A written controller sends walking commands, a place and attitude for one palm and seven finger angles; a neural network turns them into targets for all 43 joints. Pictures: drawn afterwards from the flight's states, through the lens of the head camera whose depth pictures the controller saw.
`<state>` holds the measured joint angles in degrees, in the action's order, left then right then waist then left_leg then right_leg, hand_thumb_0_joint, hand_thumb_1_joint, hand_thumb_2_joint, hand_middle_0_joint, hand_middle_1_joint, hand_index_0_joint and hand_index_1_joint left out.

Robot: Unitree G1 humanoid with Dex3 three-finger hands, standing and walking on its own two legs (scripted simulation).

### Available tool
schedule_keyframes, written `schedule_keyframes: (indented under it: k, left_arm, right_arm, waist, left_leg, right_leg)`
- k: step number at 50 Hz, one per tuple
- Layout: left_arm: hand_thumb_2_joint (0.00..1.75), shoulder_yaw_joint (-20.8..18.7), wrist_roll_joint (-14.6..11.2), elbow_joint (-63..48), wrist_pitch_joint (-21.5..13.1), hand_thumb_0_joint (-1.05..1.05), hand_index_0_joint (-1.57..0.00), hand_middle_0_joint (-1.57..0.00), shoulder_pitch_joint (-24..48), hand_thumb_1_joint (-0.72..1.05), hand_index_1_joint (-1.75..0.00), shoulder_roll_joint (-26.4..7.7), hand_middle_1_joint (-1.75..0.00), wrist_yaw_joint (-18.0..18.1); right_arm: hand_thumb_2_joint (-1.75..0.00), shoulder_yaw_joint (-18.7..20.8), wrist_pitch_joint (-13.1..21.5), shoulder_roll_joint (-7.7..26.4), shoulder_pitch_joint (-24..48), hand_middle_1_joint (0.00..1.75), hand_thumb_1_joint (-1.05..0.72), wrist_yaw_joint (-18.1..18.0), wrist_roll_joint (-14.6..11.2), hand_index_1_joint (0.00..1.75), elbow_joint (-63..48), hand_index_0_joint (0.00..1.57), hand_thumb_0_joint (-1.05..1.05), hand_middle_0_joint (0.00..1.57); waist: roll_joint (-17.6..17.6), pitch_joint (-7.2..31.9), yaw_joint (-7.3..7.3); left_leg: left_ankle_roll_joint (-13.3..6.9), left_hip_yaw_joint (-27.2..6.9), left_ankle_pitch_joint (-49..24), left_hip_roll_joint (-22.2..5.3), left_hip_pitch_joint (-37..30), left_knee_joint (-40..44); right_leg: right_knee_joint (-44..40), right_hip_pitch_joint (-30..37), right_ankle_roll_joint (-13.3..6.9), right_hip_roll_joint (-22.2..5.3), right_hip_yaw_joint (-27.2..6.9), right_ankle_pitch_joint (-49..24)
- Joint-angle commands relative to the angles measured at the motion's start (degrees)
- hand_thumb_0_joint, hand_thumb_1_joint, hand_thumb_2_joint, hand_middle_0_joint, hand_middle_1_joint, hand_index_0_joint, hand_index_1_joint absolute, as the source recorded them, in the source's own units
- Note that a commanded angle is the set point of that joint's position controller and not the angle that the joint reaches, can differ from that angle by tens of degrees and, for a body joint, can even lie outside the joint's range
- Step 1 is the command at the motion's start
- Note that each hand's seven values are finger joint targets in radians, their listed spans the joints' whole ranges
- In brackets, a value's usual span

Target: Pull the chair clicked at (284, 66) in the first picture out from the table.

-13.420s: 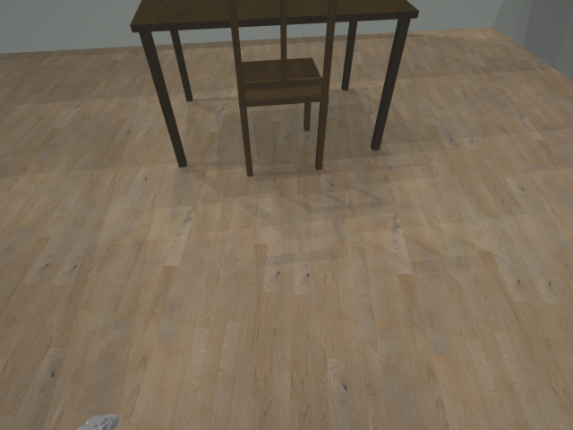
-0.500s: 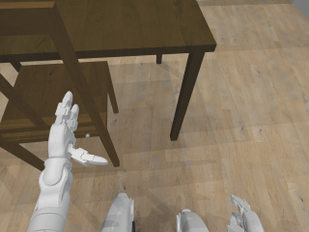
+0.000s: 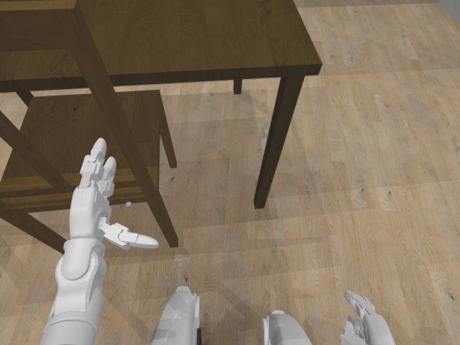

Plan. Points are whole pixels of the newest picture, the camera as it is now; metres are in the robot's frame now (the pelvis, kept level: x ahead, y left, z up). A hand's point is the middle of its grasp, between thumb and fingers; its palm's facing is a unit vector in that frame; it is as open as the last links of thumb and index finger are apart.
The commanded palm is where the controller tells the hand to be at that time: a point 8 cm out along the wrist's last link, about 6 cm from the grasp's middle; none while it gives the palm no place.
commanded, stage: aim the fingers beside a spindle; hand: left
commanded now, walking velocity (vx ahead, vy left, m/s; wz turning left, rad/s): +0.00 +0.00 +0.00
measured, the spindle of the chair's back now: (12, 136) +0.45 +0.42 +0.05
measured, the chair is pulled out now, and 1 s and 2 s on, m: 0.00 0.00 0.00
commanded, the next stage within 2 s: push the fingers through the gap in 0.16 s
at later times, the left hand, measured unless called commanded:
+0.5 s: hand (127, 192) +0.36 +0.20 +0.03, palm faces +0.12 -0.99 -0.02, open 16.9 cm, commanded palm +0.34 +0.25 +0.03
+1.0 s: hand (132, 168) +0.41 +0.20 +0.03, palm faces +0.14 -0.99 -0.03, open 16.9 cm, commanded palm +0.38 +0.24 +0.03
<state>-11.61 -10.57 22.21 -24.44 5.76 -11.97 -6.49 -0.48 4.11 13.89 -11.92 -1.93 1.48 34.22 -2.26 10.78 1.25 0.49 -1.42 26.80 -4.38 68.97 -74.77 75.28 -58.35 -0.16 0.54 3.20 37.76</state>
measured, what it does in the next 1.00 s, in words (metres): stands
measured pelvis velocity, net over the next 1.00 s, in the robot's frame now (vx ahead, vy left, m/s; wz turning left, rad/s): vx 0.00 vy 0.01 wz -0.02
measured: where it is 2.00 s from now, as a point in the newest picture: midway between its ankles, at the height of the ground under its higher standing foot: outside the picture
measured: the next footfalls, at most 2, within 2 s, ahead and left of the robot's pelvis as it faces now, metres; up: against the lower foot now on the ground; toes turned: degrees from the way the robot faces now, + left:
none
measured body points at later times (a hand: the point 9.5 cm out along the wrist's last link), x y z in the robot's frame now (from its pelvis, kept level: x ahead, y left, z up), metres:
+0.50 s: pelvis +0.00 +0.00 +0.00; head +0.09 +0.02 +0.44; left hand +0.35 +0.25 +0.04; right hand +0.15 -0.24 -0.11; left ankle +0.08 +0.13 -0.61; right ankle -0.01 -0.12 -0.61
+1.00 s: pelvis +0.00 +0.01 +0.00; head +0.10 +0.02 +0.44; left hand +0.39 +0.25 +0.04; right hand +0.11 -0.25 -0.12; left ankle +0.08 +0.13 -0.61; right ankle -0.01 -0.12 -0.61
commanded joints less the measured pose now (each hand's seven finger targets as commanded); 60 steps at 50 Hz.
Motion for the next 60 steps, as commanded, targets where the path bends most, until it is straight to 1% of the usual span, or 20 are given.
schedule_keyframes:
  k: [1, 5, 6, 12, 17, 19, 21, 24, 29, 33, 36, 41, 43, 47, 49, 51, 54, 56, 57, 60]
  left_arm:
    - [0.3, -4.33, -0.55, -10.95, -3.66, 0.0, -0.06, -0.06, 10.01, -0.5, -0.08, -9.32, -0.08, 0.65]
    - [0.3, -4.18, -0.52, -11.54, -4.16, 0.0, -0.06, -0.06, 12.06, -0.5, -0.08, -9.37, -0.08, 0.49]
    - [0.3, -4.24, -0.71, -11.35, -4.15, 0.0, -0.06, -0.06, 11.82, -0.5, -0.08, -9.32, -0.08, 0.4]
    - [0.3, -3.3, -1.02, -9.53, -3.7, 0.0, -0.06, -0.06, 13.0, -0.5, -0.08, -8.68, -0.08, -0.84]
    - [0.3, -3.43, -0.41, -10.99, -3.92, 0.0, -0.06, -0.06, 17.95, -0.5, -0.08, -9.49, -0.08, -0.02]
    - [0.3, -3.85, -0.27, -8.88, -3.54, 0.0, -0.06, -0.06, 19.39, -0.5, -0.08, -10.0, -0.08, 0.5]
    - [0.3, -4.63, -0.01, -6.31, -3.27, 0.0, -0.06, -0.06, 20.07, -0.5, -0.08, -10.32, -0.08, 0.75]
    - [0.3, -5.94, 0.28, -5.44, -3.29, 0.0, -0.06, -0.06, 22.65, -0.5, -0.08, -11.97, -0.08, 0.86]
    - [0.3, -5.58, 0.49, -4.35, -3.23, 0.0, -0.06, -0.06, 23.45, -0.5, -0.08, -11.42, -0.08, 0.8]
    - [0.3, -6.4, 0.43, -0.78, -3.04, 0.0, -0.06, -0.06, 23.39, -0.5, -0.08, -11.6, -0.08, 0.95]
    - [0.3, -6.34, 0.88, -2.06, -4.11, 0.0, -0.06, -0.06, 26.7, -0.5, -0.08, -12.11, -0.08, 1.21]
    - [0.3, -5.44, 1.49, 0.98, -4.67, 0.0, -0.06, -0.06, 29.55, -0.5, -0.08, -11.31, -0.08, 1.6]
    - [0.3, -6.33, 1.83, 2.29, -4.86, 0.0, -0.06, -0.06, 30.74, -0.5, -0.08, -12.37, -0.08, 1.82]
    - [0.3, -6.87, 2.48, 5.89, -4.98, 0.0, -0.06, -0.06, 35.52, -0.5, -0.08, -13.16, -0.08, 2.32]
    - [0.3, -8.71, 2.63, 5.43, -5.52, 0.0, -0.06, -0.06, 36.78, -0.5, -0.08, -15.34, -0.08, 2.59]
    - [0.3, -8.59, 2.92, 5.74, -5.65, 0.0, -0.06, -0.06, 36.88, -0.5, -0.08, -15.03, -0.08, 2.58]
    - [0.3, -9.34, 3.12, 9.5, -5.14, 0.0, -0.06, -0.06, 35.94, -0.5, -0.08, -15.72, -0.08, 2.44]
    - [0.3, -8.37, 3.01, 10.65, -5.07, 0.0, -0.06, -0.06, 39.65, -0.5, -0.08, -14.67, -0.08, 2.19]
    - [0.3, -10.49, 3.03, 11.96, -5.19, 0.0, -0.06, -0.06, 38.74, -0.5, -0.08, -16.78, -0.08, 2.21]
    - [0.3, -9.86, 3.31, 11.37, -5.96, 0.0, -0.06, -0.06, 41.6, -0.5, -0.08, -16.63, -0.08, 1.89]
  right_arm:
    - [-0.9, 2.98, 2.44, 7.66, -0.24, 0.3, -0.9, -0.4, -0.19, 0.3, -6.98, 0.2, 0.0, 0.2]
    - [-0.9, 2.87, 2.4, 7.51, 0.28, 0.3, -0.9, -0.47, -0.2, 0.3, -7.23, 0.2, 0.0, 0.2]
    - [-0.9, 2.89, 2.39, 7.57, 0.11, 0.3, -0.9, -0.5, -0.21, 0.3, -7.16, 0.2, 0.0, 0.2]
    - [-0.9, 2.89, 2.55, 7.84, 0.01, 0.3, -0.9, -0.74, -0.4, 0.3, -6.83, 0.2, 0.0, 0.2]
    - [-0.9, 2.97, 3.02, 8.14, -0.4, 0.3, -0.9, -0.93, -0.29, 0.3, -6.22, 0.2, 0.0, 0.2]
    - [-0.9, 2.81, 2.97, 8.28, -0.76, 0.3, -0.9, -0.96, -0.15, 0.3, -5.69, 0.2, 0.0, 0.2]
    - [-0.9, 2.76, 2.72, 8.26, -0.8, 0.3, -0.9, -0.94, -0.12, 0.3, -5.57, 0.2, 0.0, 0.2]
    - [-0.9, 2.74, 2.52, 8.4, -1.49, 0.3, -0.9, -0.89, -0.09, 0.3, -5.33, 0.2, 0.0, 0.2]
    - [-0.9, 2.94, 2.0, 8.34, -2.36, 0.3, -0.9, -0.44, -0.05, 0.3, -5.44, 0.2, 0.0, 0.2]
    - [-0.9, 2.93, 1.15, 8.39, -2.83, 0.3, -0.9, -0.09, -0.2, 0.3, -5.04, 0.2, 0.0, 0.2]
    - [-0.9, 3.0, 1.02, 8.45, -3.19, 0.3, -0.9, -0.12, -0.12, 0.3, -4.79, 0.2, 0.0, 0.2]
    - [-0.9, 3.09, 0.59, 8.61, -4.08, 0.3, -0.9, 0.03, 0.03, 0.3, -3.88, 0.2, 0.0, 0.2]
    - [-0.9, 3.12, 0.41, 8.72, -4.24, 0.3, -0.9, -0.02, 0.02, 0.3, -3.66, 0.2, 0.0, 0.2]
    - [-0.9, 3.06, -0.02, 8.93, -4.81, 0.3, -0.9, -0.13, 0.16, 0.3, -3.05, 0.2, 0.0, 0.2]
    - [-0.9, 3.09, -0.13, 9.1, -5.32, 0.3, -0.9, -0.2, 0.4, 0.3, -3.09, 0.2, 0.0, 0.2]
    - [-0.9, 3.08, -0.38, 8.81, -5.51, 0.3, -0.9, 0.03, 0.53, 0.3, -2.95, 0.2, 0.0, 0.2]
    - [-0.9, 3.02, -1.06, 8.93, -6.23, 0.3, -0.9, 0.27, 0.57, 0.3, -2.99, 0.2, 0.0, 0.2]
    - [-0.9, 2.88, -1.37, 8.81, -6.2, 0.3, -0.9, 0.41, 0.46, 0.3, -2.5, 0.2, 0.0, 0.2]
    - [-0.9, 3.0, -1.57, 9.06, -6.43, 0.3, -0.9, 0.34, 0.45, 0.3, -2.48, 0.2, 0.0, 0.2]
    - [-0.9, 2.97, -1.72, 9.01, -6.75, 0.3, -0.9, 0.47, 0.59, 0.3, -2.36, 0.2, 0.0, 0.2]
  waist:
    - [0.19, 19.01, 0.01]
    - [-1.71, 19.17, 0.05]
    - [-0.22, 19.41, 0.23]
    - [-0.19, 18.41, 0.98]
    - [-2.86, 21.03, 1.01]
    - [-1.7, 19.76, 1.7]
    - [-0.5, 19.61, 1.43]
    - [-2.15, 20.99, 1.15]
    - [-3.04, 23.0, 1.34]
    - [-1.16, 20.31, 1.46]
    - [-3.47, 22.11, 1.72]
    - [-2.11, 21.25, 2.84]
    - [-3.28, 21.18, 2.48]
    - [-2.14, 20.97, 3.43]
    - [-3.4, 23.45, 2.93]
    - [-5.25, 25.2, 2.68]
    - [-2.62, 23.62, 3.1]
    - [-2.05, 22.21, 4.26]
    - [-1.72, 22.15, 3.44]
    - [-3.64, 24.05, 3.93]
  left_leg:
    - [-1.93, -0.45, -9.82, 2.97, -22.96, 7.78]
    - [-1.93, -0.26, -8.39, 3.05, -23.06, 7.72]
    - [-2.02, -0.37, -8.9, 3.01, -23.03, 7.71]
    - [-2.01, -0.59, -7.85, 2.78, -22.61, 7.49]
    - [-1.57, -1.65, -8.7, 2.51, -25.84, 7.73]
    - [-1.8, -1.75, -7.87, 2.55, -24.52, 7.56]
    - [-1.71, -1.47, -7.36, 2.64, -23.4, 7.62]
    - [-1.61, -1.5, -8.39, 2.58, -24.09, 7.52]
    - [-1.5, -1.42, -11.28, 2.49, -25.95, 7.49]
    - [-1.43, -1.17, -9.6, 2.48, -24.17, 8.19]
    - [-1.29, -1.34, -11.06, 2.36, -26.26, 8.04]
    - [-1.26, -1.83, -10.88, 2.18, -26.63, 8.19]
    - [-1.12, -1.77, -9.89, 2.27, -26.47, 8.37]
    - [-1.18, -2.13, -8.67, 2.2, -25.93, 8.24]
    - [-1.22, -2.12, -10.72, 2.23, -26.93, 7.81]
    - [-0.94, -1.8, -12.84, 2.12, -28.49, 7.63]
    - [-1.21, -1.65, -13.13, 2.18, -26.29, 7.4]
    - [-1.42, -1.48, -11.0, 2.14, -25.13, 7.22]
    - [-1.35, -1.28, -10.48, 2.16, -24.4, 7.32]
    - [-1.32, -1.44, -11.63, 2.13, -25.89, 7.03]
  right_leg:
    - [-12.37, 1.65, -1.25, 1.64, -0.95, -17.93]
    - [-12.58, 1.12, -1.33, 1.68, -1.27, -16.26]
    - [-12.63, 1.61, -1.29, 1.69, -1.18, -16.94]
    - [-12.82, 0.01, -1.2, 1.76, -1.09, -15.72]
    - [-11.84, -1.83, -1.5, 1.72, -0.51, -15.23]
    - [-12.2, -2.22, -1.45, 1.9, -0.51, -14.67]
    - [-12.22, -1.91, -1.31, 1.83, -0.6, -14.53]
    - [-11.84, -1.67, -1.53, 1.99, -0.66, -15.19]
    - [-11.58, -1.08, -1.51, 2.05, -0.57, -17.76]
    - [-12.54, -1.04, -1.32, 2.13, -0.51, -16.71]
    - [-11.98, -1.79, -1.44, 2.08, -0.52, -17.58]
    - [-12.14, -3.02, -1.35, 2.21, -0.17, -17.02]
    - [-12.35, -3.23, -1.48, 2.15, -0.32, -16.04]
    - [-12.37, -4.45, -1.37, 2.22, -0.26, -15.1]
    - [-11.79, -3.83, -1.51, 2.31, -0.49, -16.44]
    - [-11.49, -3.53, -1.47, 2.22, -0.47, -18.11]
    - [-11.59, -2.9, -1.35, 2.49, -0.58, -19.11]
    - [-12.16, -3.74, -1.03, 2.42, -0.65, -17.85]
    - [-12.37, -3.17, -1.12, 2.42, -0.88, -17.39]
    - [-11.78, -3.79, -1.18, 2.5, -0.84, -18.01]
